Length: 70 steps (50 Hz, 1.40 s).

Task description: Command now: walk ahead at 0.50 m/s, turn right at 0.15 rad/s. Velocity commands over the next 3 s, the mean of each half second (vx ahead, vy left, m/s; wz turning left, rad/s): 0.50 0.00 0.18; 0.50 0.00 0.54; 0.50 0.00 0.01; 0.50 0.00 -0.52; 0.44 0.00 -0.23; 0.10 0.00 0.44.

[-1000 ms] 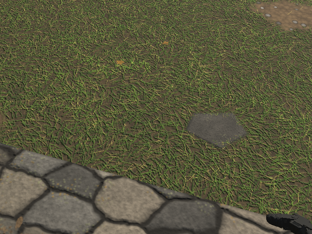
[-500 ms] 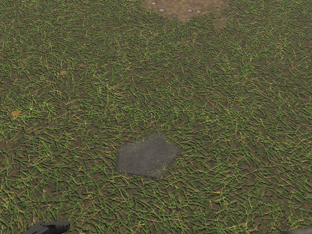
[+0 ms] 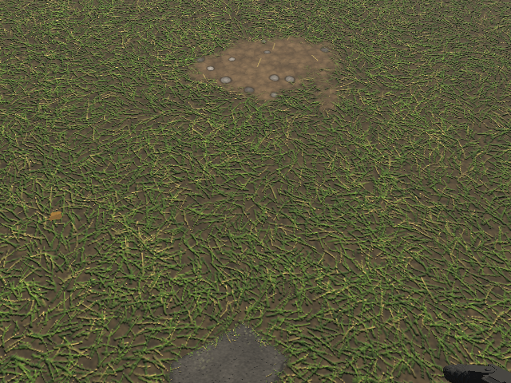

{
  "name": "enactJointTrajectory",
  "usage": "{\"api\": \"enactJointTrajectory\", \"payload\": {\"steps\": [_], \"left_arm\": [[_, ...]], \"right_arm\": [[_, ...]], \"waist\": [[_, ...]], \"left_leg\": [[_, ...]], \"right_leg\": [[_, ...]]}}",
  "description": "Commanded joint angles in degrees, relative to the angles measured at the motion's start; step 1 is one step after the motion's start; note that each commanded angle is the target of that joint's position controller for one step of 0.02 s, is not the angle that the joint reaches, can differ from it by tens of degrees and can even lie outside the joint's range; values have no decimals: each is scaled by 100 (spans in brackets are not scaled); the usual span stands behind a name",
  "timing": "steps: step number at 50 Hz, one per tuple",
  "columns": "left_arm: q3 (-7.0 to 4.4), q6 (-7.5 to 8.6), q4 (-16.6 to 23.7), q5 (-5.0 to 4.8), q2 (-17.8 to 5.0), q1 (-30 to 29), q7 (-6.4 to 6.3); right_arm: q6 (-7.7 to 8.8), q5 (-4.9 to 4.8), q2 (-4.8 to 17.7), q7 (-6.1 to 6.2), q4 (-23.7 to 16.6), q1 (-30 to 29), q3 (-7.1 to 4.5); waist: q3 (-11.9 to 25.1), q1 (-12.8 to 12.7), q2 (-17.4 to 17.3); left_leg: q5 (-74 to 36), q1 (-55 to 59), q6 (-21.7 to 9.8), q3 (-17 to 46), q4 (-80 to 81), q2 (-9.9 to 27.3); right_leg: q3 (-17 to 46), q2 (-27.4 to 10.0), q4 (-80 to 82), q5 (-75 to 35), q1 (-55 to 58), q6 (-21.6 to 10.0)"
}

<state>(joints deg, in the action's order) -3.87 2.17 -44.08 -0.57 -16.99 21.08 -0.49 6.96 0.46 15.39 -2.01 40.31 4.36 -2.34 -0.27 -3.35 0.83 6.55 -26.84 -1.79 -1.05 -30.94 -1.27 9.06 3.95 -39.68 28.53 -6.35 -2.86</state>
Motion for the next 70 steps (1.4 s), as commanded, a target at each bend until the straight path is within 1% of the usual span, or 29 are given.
{"api": "enactJointTrajectory", "payload": {"steps": [1,2,4,5,8,14,18,21,23,24,25,26,27,28,31,39,44,46,48,49,50,51,52,53,54,56,61,65,70], "left_arm": [[-29,198,425,-129,-598,423,4],[-79,212,567,-147,-782,-232,24],[-74,238,686,11,-634,-710,27],[-78,228,668,13,-551,-607,40],[-38,202,692,71,-322,-584,21],[65,310,949,65,-90,-1739,76],[42,415,1110,-13,-181,-2361,184],[-57,492,1087,-33,-422,-2153,204],[-230,526,821,52,-766,-1028,126],[-335,497,713,115,-1173,4,58],[-375,404,570,122,-1398,167,106],[-243,386,635,75,-811,7,117],[-161,377,637,44,-543,-249,100],[-112,373,621,73,-446,-567,112],[-85,418,490,122,-267,-991,117],[-245,413,132,81,-745,-854,32],[-333,272,-93,-63,-1018,-513,19],[-381,198,-121,-119,-1178,-535,5],[-388,109,-100,-181,-1244,-651,-22],[-298,121,-54,-79,-1035,-536,-49],[-17,231,301,217,-201,-25,18],[-6,446,358,51,-472,-447,85],[-108,552,523,-192,-863,-1069,127],[-61,607,522,-174,-768,-1124,111],[-68,602,421,-28,-759,-1079,67],[-106,449,248,18,-771,-762,86],[-6,211,238,26,-426,-1088,78],[46,254,320,-48,-313,-1598,175],[93,278,602,-86,-245,-2182,338]], "right_arm": [[-10,-146,1037,-13,153,1980,-361],[-49,-142,819,19,94,1580,-287],[-95,-16,663,28,29,1087,-202],[-78,28,594,36,30,1005,-166],[-59,-80,673,47,132,1110,-173],[-198,-173,949,197,365,1564,-269],[-315,-213,964,242,508,1971,-283],[-392,-211,1074,296,488,1897,-342],[-397,-165,831,290,387,1741,-265],[-376,-18,460,289,181,1677,-134],[-295,-198,141,278,23,2470,-40],[-304,-302,732,293,165,2251,-175],[-331,-294,945,281,72,1733,-253],[-364,-248,860,283,47,1540,-256],[-495,-229,575,213,-37,1461,-265],[-523,-176,330,37,-459,448,-157],[-538,-178,411,-103,-826,-276,-159],[-566,-150,557,-125,-898,-172,-233],[-607,-152,921,-83,-637,991,-466],[-656,-179,1343,14,-345,2037,-678],[-630,-250,2111,85,-356,1970,-794],[-518,-203,1748,48,-607,2115,-651],[-421,-140,1364,13,-533,1953,-531],[-374,-137,1176,21,-509,1670,-469],[-368,-124,939,37,-554,1244,-388],[-340,-2,669,73,-645,840,-275],[-192,-1,853,145,-292,1101,-291],[-162,13,879,184,-84,1209,-267],[-228,-23,941,196,268,1534,-305]], "waist": [[1483,817,-1313],[720,845,-775],[88,593,-289],[91,444,-480],[101,333,-598],[-81,652,-493],[-155,828,-561],[-83,567,-725],[627,-28,-591],[1577,-423,189],[2119,5,1992],[1541,-136,1209],[842,-173,754],[494,-8,390],[51,316,615],[-236,132,222],[-451,-50,213],[-289,122,341],[397,842,320],[942,1279,-38],[1297,642,-1802],[2302,977,-1266],[1508,1101,-802],[1006,874,-493],[648,620,-230],[495,295,-421],[72,374,-314],[-188,628,-359],[-492,889,-272]], "left_leg": [[2226,4453,-1444,4381,1396,2255],[2118,3717,-1213,3526,1487,2079],[937,2500,-1107,2551,1748,1645],[475,2212,-1075,2244,1859,1487],[-469,1923,-1216,1792,2063,1272],[-906,1759,-1037,1193,2085,971],[-633,1956,-977,1508,1745,1117],[-591,2126,-815,1888,1296,1260],[-1039,1625,-518,1612,-5,767],[296,660,-277,1131,-1774,304],[2835,-1229,-36,722,-3381,-205],[2593,-1786,5,1026,-4064,176],[2048,-1916,17,923,-4165,349],[1622,-1687,67,814,-4065,542],[1094,-1177,150,733,-3644,848],[-630,-1195,220,416,-1650,845],[-331,-1115,-60,42,-768,697],[254,-675,-278,-244,-626,420],[275,1004,-601,-589,-238,-127],[70,2775,-852,-76,-146,-36],[752,4699,-1864,3062,280,1541],[1843,5074,-2280,4965,1309,2071],[1571,4624,-1931,4244,1483,1944],[1113,3839,-1728,3508,1449,1752],[416,3026,-1550,2884,1439,1548],[-615,2117,-1439,2194,1665,1345],[-1439,1759,-1307,1062,2145,1203],[-994,1894,-944,368,2359,1036],[-1247,2920,-862,54,2228,1401]], "right_leg": [[240,-97,-3469,343,-3672,69],[23,-366,-3472,-197,-3896,49],[-266,-788,-2873,-945,-3579,75],[-287,-922,-2654,-1139,-3276,95],[-506,-964,-2010,-1283,-3104,265],[-628,-707,255,-2930,-2739,537],[-592,-491,952,-3109,-2385,509],[-551,-449,1341,-2634,-1779,329],[-464,-706,1491,-2591,52,-34],[627,-1839,1308,-2490,1654,-390],[3020,-2907,1871,-1209,2929,-1175],[3066,-2741,2166,-270,2463,-1051],[2151,-2526,2260,-476,1775,-851],[1529,-2277,2412,-1142,1100,-765],[371,-1891,2893,-2118,36,-736],[-1227,-1824,3181,-3197,93,-714],[-1646,-2057,2930,-3421,777,-502],[-1846,-2085,2343,-4853,1016,-381],[-2183,-1848,603,-6308,765,-155],[-2235,-1618,-979,-5312,-391,97],[-2007,-579,-3174,-87,-3122,508],[-522,-273,-3984,650,-3776,460],[-393,-545,-3993,94,-4272,320],[-450,-806,-3537,-421,-4145,224],[-474,-1027,-3043,-763,-3752,247],[-485,-1252,-2609,-1135,-2990,298],[-615,-1286,-1544,-2386,-3245,507],[-727,-1067,-234,-3736,-3105,398],[-745,-832,579,-3567,-3510,181]]}}
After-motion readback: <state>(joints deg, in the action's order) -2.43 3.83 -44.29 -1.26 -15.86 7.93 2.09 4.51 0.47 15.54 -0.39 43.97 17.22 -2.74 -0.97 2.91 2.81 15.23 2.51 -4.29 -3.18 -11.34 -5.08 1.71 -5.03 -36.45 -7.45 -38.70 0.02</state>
